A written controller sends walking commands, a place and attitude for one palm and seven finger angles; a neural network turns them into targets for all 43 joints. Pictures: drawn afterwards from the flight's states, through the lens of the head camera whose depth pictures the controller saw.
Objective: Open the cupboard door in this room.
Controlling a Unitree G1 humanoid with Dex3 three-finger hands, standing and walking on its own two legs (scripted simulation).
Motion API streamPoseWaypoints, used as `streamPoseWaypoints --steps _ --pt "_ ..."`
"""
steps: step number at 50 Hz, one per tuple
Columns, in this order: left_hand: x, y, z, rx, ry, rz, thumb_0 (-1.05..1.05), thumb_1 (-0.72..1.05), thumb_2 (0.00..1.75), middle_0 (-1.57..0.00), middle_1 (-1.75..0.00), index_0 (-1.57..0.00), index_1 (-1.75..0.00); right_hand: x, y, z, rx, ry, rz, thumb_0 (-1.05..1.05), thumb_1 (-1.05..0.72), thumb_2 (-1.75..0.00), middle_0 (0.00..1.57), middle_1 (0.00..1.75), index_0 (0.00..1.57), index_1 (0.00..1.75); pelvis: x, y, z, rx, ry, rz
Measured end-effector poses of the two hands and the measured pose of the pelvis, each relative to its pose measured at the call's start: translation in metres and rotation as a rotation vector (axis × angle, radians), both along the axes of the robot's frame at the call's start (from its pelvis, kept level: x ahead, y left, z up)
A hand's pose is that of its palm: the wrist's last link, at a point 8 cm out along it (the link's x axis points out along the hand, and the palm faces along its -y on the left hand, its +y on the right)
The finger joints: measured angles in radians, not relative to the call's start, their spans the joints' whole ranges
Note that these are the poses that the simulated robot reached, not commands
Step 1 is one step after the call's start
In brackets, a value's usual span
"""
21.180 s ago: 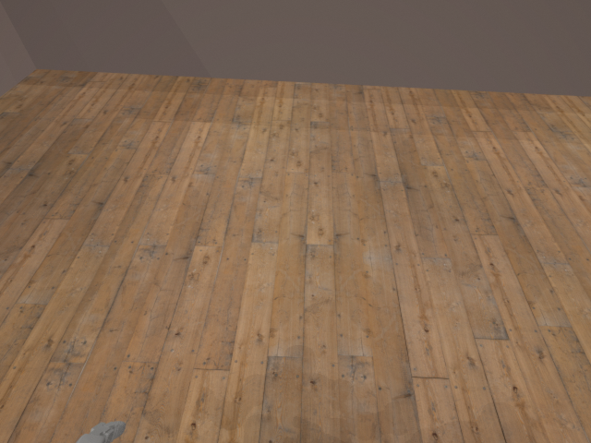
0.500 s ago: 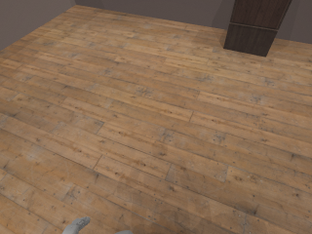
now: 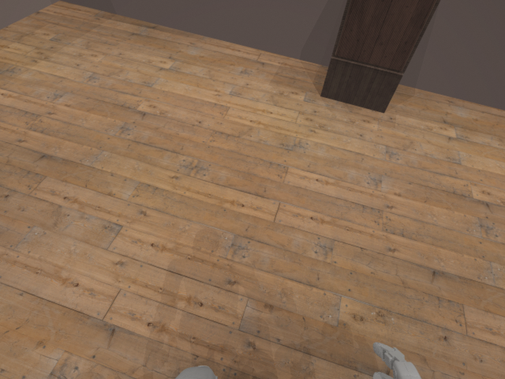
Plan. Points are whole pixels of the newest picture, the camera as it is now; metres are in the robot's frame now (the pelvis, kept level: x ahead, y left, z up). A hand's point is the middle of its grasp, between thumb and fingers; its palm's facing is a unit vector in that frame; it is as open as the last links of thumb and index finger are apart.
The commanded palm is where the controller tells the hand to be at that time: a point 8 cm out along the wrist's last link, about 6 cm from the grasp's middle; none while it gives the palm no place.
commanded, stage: turn or walk to find it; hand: left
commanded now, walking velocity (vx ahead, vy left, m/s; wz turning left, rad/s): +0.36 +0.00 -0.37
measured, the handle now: out of the picture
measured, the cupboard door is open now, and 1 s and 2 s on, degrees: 0 0 0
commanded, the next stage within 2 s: stand and wait in 1.38 s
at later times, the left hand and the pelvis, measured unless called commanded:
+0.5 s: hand (220, 258) +0.36 +0.11 -0.15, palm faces -0.30 -0.94 -0.16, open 7.3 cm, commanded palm none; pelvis +0.19 -0.01 +0.00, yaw -12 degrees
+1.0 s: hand (231, 257) +0.37 +0.09 -0.15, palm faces -0.11 -0.97 -0.21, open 7.3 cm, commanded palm none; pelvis +0.38 -0.09 +0.02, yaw -12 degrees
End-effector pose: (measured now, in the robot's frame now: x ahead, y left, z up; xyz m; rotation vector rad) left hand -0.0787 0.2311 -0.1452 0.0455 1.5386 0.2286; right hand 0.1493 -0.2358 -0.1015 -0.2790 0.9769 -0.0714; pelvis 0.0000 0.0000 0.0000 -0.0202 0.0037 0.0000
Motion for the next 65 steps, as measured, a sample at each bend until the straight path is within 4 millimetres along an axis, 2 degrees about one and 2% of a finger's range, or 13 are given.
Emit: streamPoseWaypoints --steps 5,9,13,20,27,29,32,40,46,51,58,61,65 --pt "0.088 0.035 0.008 0.004 -0.073 -0.115 0.01 0.91 0.9 -0.2 -0.3 -0.2 -0.3 -0.015 0.018 0.007 0.016 0.029 -0.109 0.01 -0.9 -0.9 0.2 0.3 0.21 0.3 0.034 0.02 0.012 -0.017 -0.023 -0.068" --pt "0.178 0.05 0.02 0.03 -0.211 -0.188 0.01 0.91 0.9 -0.2 -0.3 -0.2 -0.3 -0.054 0.023 0.003 0.019 0.152 -0.239 0.0 -0.92 -0.9 0.2 0.3 0.21 0.3 0.063 0.028 0.021 -0.014 -0.023 -0.098" --pt "0.259 0.047 0.027 0.043 -0.309 -0.252 0.0 0.92 0.9 -0.2 -0.3 -0.2 -0.3 -0.097 0.028 -0.004 0.029 0.302 -0.351 0.0 -0.93 -0.9 0.2 0.3 0.21 0.3 0.093 0.028 0.021 0.003 -0.019 -0.135" --pt "0.373 -0.005 0.027 -0.004 -0.373 -0.391 0.0 0.92 0.9 -0.19 -0.3 -0.2 -0.3 -0.149 0.056 -0.012 0.112 0.549 -0.497 0.01 -0.92 -0.9 0.2 0.3 0.2 0.29 0.147 0.013 0.014 0.026 -0.011 -0.183" --pt "0.474 -0.092 0.015 -0.059 -0.452 -0.51 0.0 0.91 0.9 -0.2 -0.3 -0.2 -0.3 -0.146 0.068 -0.023 0.236 0.743 -0.59 0.01 -0.91 -0.9 0.2 0.3 0.2 0.29 0.211 -0.031 -0.006 0.038 -0.008 -0.219" --pt "0.485 -0.107 0.013 -0.06 -0.474 -0.5 0.0 0.91 0.9 -0.2 -0.3 -0.2 -0.3 -0.126 0.057 -0.029 0.259 0.751 -0.592 0.01 -0.91 -0.9 0.2 0.3 0.2 0.29 0.224 -0.044 -0.008 0.036 -0.018 -0.229" --pt "0.482 -0.115 0.017 -0.054 -0.433 -0.455 0.0 0.91 0.9 -0.2 -0.3 -0.2 -0.3 -0.073 0.027 -0.034 0.252 0.664 -0.568 0.01 -0.91 -0.9 0.2 0.3 0.2 0.29 0.243 -0.059 0.0 0.038 -0.037 -0.219" --pt "0.488 -0.085 0.044 0.088 -0.369 -0.37 -0.05 0.95 0.9 -0.2 -0.3 -0.21 -0.3 0.111 -0.062 -0.036 0.174 0.294 -0.436 0.01 -0.91 -0.9 0.2 0.3 0.2 0.29 0.297 -0.081 0.018 0.036 -0.029 -0.217" --pt "0.467 -0.085 0.038 0.078 -0.229 -0.307 -0.02 0.93 0.9 -0.2 -0.3 -0.2 -0.3 0.216 -0.1 -0.022 0.126 0.154 -0.36 0.01 -0.92 -0.9 0.2 0.3 0.2 0.29 0.344 -0.089 0.02 0.029 -0.022 -0.211" --pt "0.444 -0.096 0.028 0.028 -0.08 -0.236 -0.01 0.92 0.9 -0.2 -0.3 -0.2 -0.3 0.295 -0.105 -0.016 0.104 0.128 -0.281 0.01 -0.92 -0.9 0.2 0.3 0.2 0.29 0.385 -0.091 0.017 0.022 -0.013 -0.201" --pt "0.436 -0.105 0.018 -0.038 0.14 -0.145 0.0 0.91 0.9 -0.2 -0.3 -0.2 -0.3 0.407 -0.083 -0.022 0.091 0.101 -0.179 0.01 -0.91 -0.9 0.2 0.3 0.2 0.29 0.457 -0.081 0.003 0.018 -0.006 -0.185" --pt "0.46 -0.099 0.012 -0.057 0.185 -0.152 0.0 0.91 0.9 -0.2 -0.3 -0.2 -0.3 0.433 -0.073 -0.028 0.09 0.062 -0.196 0.01 -0.91 -0.9 0.2 0.3 0.2 0.29 0.487 -0.073 -0.004 0.017 -0.024 -0.194" --pt "0.539 -0.088 0.01 -0.036 0.084 -0.209 0.01 0.91 0.9 -0.2 -0.3 -0.2 -0.3 0.421 -0.065 -0.028 0.111 0.117 -0.282 0.0 -0.91 -0.9 0.2 0.3 0.2 0.3 0.518 -0.071 0.004 0.021 -0.047 -0.207"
